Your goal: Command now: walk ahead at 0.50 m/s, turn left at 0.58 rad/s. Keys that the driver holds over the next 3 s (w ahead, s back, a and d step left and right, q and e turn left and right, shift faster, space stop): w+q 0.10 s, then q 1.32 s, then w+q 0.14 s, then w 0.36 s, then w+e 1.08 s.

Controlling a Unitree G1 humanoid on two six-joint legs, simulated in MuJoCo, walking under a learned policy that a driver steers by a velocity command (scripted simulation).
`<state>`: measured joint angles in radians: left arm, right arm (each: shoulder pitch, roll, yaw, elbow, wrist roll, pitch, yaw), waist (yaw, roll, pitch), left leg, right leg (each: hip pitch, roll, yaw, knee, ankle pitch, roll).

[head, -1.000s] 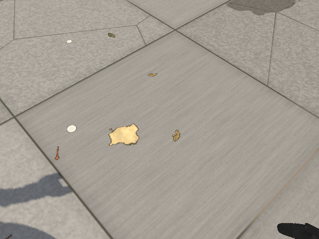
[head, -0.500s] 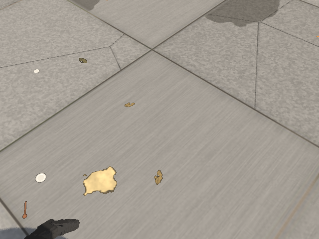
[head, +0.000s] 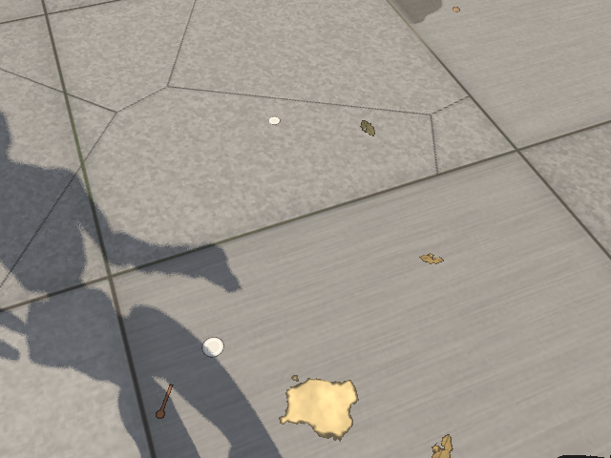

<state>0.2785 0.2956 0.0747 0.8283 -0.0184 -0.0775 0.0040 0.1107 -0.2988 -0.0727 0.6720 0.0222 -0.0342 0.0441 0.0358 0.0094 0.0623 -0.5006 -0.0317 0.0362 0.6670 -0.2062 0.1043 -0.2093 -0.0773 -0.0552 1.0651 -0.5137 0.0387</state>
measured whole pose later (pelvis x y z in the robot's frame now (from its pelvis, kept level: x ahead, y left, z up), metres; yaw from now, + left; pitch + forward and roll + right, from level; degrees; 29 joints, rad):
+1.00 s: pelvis +0.24 +0.03 +0.03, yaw +36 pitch +2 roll -3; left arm 0.09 0.33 0.10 0.75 0.01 0.02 0.03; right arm 0.24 -0.30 -0.06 0.61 0.00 0.03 -0.02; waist -0.01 -0.04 0.04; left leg -0.30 -0.02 -0.07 0.50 -0.23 0.05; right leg -0.57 0.00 0.01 1.08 -0.38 0.06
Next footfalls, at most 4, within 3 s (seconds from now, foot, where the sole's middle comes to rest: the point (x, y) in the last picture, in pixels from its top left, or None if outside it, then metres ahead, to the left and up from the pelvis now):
0.40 right None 0.40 -0.07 -0.75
0.82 left None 0.23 0.14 -0.75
1.30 right None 0.37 -0.03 -0.75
1.74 left None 0.17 0.17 -0.75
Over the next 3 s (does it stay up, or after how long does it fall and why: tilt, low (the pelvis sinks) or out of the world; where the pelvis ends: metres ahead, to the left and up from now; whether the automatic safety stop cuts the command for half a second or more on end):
stays up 0.62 0.63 0.03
